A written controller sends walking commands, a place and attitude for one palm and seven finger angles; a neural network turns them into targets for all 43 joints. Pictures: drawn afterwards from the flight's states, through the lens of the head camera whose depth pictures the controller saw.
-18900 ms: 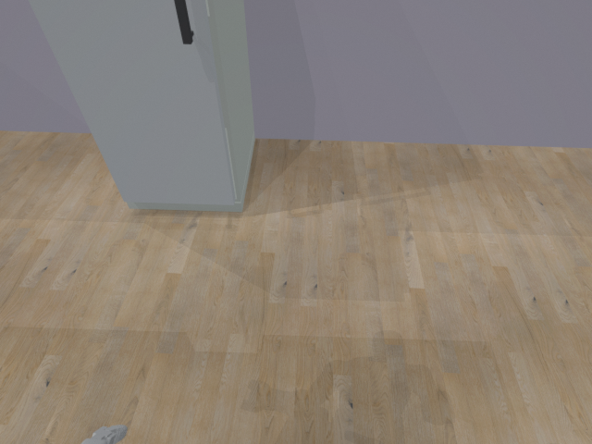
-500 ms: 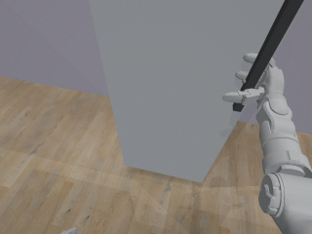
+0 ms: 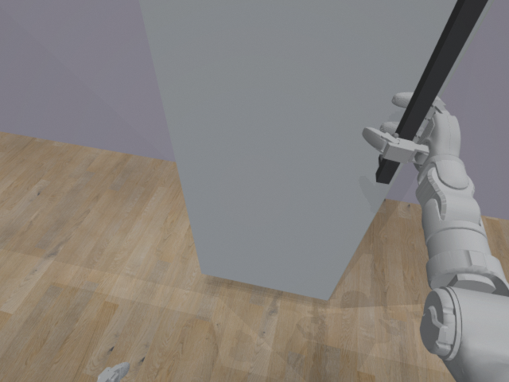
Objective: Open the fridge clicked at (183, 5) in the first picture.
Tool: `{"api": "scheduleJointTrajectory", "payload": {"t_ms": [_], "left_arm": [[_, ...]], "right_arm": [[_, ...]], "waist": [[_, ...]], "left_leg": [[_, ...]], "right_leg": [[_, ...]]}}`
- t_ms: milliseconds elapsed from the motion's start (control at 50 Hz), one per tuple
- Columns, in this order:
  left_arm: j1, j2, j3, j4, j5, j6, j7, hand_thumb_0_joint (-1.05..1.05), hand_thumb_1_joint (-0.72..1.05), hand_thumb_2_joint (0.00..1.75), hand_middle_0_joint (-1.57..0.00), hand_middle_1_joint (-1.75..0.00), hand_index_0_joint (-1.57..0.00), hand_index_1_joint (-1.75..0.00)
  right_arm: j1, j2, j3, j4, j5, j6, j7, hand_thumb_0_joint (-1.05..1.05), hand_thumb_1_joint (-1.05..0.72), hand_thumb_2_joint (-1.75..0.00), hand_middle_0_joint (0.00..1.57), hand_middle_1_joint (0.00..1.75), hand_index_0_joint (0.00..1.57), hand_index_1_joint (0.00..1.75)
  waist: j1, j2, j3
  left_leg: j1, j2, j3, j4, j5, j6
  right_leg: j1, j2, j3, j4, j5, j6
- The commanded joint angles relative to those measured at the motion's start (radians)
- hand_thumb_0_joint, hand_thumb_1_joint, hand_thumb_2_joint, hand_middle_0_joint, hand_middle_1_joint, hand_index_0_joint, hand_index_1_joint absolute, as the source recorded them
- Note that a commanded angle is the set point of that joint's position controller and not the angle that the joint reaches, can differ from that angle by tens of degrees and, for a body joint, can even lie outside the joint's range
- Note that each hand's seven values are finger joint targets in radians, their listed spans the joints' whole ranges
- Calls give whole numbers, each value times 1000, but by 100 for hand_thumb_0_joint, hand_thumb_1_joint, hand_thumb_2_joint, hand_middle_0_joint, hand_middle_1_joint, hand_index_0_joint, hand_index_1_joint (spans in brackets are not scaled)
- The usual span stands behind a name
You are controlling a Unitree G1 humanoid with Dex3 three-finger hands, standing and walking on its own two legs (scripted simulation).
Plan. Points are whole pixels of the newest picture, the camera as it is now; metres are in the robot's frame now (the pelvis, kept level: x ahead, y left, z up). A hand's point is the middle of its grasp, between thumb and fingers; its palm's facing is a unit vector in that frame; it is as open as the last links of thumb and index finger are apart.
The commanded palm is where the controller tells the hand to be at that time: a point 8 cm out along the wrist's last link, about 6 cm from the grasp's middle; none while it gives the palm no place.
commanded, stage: grip the handle and tug to test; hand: right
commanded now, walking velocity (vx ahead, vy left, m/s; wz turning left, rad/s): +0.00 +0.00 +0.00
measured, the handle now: (434, 62) +0.51 -0.19 +0.27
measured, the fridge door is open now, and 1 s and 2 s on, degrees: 0 0 7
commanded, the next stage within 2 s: pull the door a little, standing still in 0.98 s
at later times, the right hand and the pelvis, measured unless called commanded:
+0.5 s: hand (396, 135) +0.46 -0.16 +0.18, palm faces +0.11 +0.99 +0.01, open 5.6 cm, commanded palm +0.43 -0.22 +0.17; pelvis +0.00 +0.00 +0.00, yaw +0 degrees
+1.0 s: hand (395, 137) +0.46 -0.16 +0.18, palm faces +0.10 +0.99 +0.03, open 5.6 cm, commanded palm +0.40 -0.21 +0.17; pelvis +0.02 +0.00 +0.00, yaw +2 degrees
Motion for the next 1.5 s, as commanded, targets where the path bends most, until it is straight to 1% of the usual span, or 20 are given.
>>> {"api": "scheduleJointTrajectory", "payload": {"t_ms": [0,100,120,140,340,380,440,540,720,760,780,840,880,940,1020,1120,1260,1280,1400,1480], "left_arm": [[10,141,46,-115,-2,-33,11,0,90,90,-20,-30,-20,-30],[5,142,45,-114,-5,-33,10,0,90,90,-20,-30,-20,-30],[12,147,44,-107,-4,-31,13,0,90,90,-20,-30,-20,-30],[9,145,45,-111,-3,-33,13,0,90,90,-20,-30,-20,-30],[9,142,47,-113,-3,-32,12,0,90,90,-20,-30,-20,-30],[15,148,45,-110,-3,-29,13,0,90,90,-20,-30,-20,-30],[13,149,44,-107,-4,-27,17,0,90,90,-20,-30,-20,-30],[16,150,43,-107,-4,-23,19,0,90,90,-20,-30,-20,-30],[-2,147,48,-142,-7,-22,11,0,90,90,-20,-30,-20,-30],[-20,141,49,-155,-10,-25,8,0,90,90,-20,-30,-20,-30],[-19,143,49,-160,-8,-26,5,0,90,90,-20,-30,-20,-30],[-36,143,50,-171,-10,-21,6,0,90,90,-20,-30,-20,-30],[-42,144,52,-175,-11,-18,6,0,90,90,-20,-30,-20,-30],[-61,133,52,-183,-14,-16,3,0,90,90,-20,-30,-20,-30],[-74,128,55,-192,-11,-13,-2,0,90,90,-20,-30,-20,-30],[-69,134,53,-165,-7,9,13,0,90,90,-20,-30,-20,-30],[-99,114,48,-192,-1,17,4,0,90,90,-20,-30,-20,-30],[-104,116,50,-198,-2,17,2,0,90,90,-20,-30,-20,-30],[-171,105,38,-246,-5,12,-10,0,90,90,-20,-30,-20,-30],[-205,101,38,-277,-5,11,-19,0,90,90,-20,-30,-20,-30]], "right_arm": [[-505,-207,-31,-258,4,-84,8,0,-57,-76,42,135,42,135],[-505,-180,-8,-235,15,-86,16,0,-81,-86,44,139,44,139],[-518,-207,-24,-215,10,-84,15,0,-85,-88,44,139,44,139],[-546,-195,-14,-237,12,-86,16,0,-90,-90,45,140,45,140],[-512,-204,-29,-254,19,-97,22,0,-90,-90,45,140,45,140],[-476,-209,-32,-221,23,-95,26,0,-90,-90,45,140,45,140],[-528,-245,-51,-215,17,-96,29,0,-90,-90,45,140,45,140],[-495,-270,-74,-178,15,-92,34,0,-90,-90,45,140,45,140],[-372,-249,-80,-274,28,-85,36,0,-90,-90,45,140,45,140],[-340,-210,-57,-340,33,-80,35,0,-90,-90,45,140,45,140],[-298,-192,-49,-345,39,-74,33,0,-90,-90,45,140,45,140],[-231,-219,-82,-411,42,-50,29,0,-90,-90,45,140,45,140],[-191,-207,-74,-442,43,-31,29,0,-90,-90,45,140,45,140],[-165,-163,-44,-527,42,4,24,0,-90,-90,45,140,45,140],[-70,-144,-46,-647,47,48,11,0,-90,-90,45,140,45,140],[-196,-163,-42,-606,35,120,-4,0,-90,-90,45,140,45,140],[-41,-96,-21,-731,47,153,-3,0,-90,-90,45,140,45,140],[15,-88,-19,-725,52,153,-1,0,-90,-90,45,140,45,140],[220,-57,-16,-888,71,153,10,0,-90,-90,45,140,45,140],[380,-56,-17,-1051,79,174,18,0,-90,-90,45,140,45,140]], "waist": [[3,3,-341],[19,38,-295],[19,50,-285],[23,22,-305],[8,17,-349],[13,68,-310],[14,29,-295],[8,45,-291],[-24,37,-342],[-35,1,-345],[-37,44,-340],[-58,21,-351],[-57,50,-338],[-62,-9,-328],[-78,-5,-372],[-34,31,-301],[-74,-10,-384],[-78,45,-378],[-109,35,-342],[-128,24,-344]], "left_leg": [[112,-33,-24,-34,364,28],[89,-35,-22,-44,348,22],[89,-35,-21,-44,335,23],[87,-34,-25,-45,341,22],[121,-35,-26,-37,386,24],[121,-34,-25,-46,369,21],[106,-32,-30,-47,344,21],[110,-30,-32,-49,341,20],[155,-34,-26,-37,385,25],[160,-36,-24,-37,401,28],[175,-36,-19,-37,408,27],[202,-36,-22,-33,449,29],[219,-36,-19,-36,472,28],[203,-37,-14,-36,494,30],[249,-35,-13,-27,607,25],[209,-36,-11,-48,601,20],[269,-28,-5,-32,703,24],[285,-28,-3,-35,709,22],[330,-22,-2,-42,709,25],[362,-17,1,-32,772,24]], "right_leg": [[165,29,46,-38,325,-33],[151,27,45,-38,297,-34],[140,28,49,-42,283,-34],[154,30,47,-42,287,-35],[168,33,42,-36,324,-36],[141,30,41,-38,300,-39],[130,32,42,-46,275,-37],[115,33,37,-45,264,-38],[141,28,32,-48,322,-35],[163,27,26,-51,345,-33],[157,24,27,-50,355,-35],[167,23,19,-57,391,-33],[167,20,16,-59,418,-34],[209,15,18,-61,481,-29],[250,11,13,-50,631,-27],[243,12,15,-57,587,-29],[310,13,20,-44,757,-20],[298,11,18,-44,744,-23],[281,12,10,-77,695,-23],[292,7,6,-70,772,-21]]}}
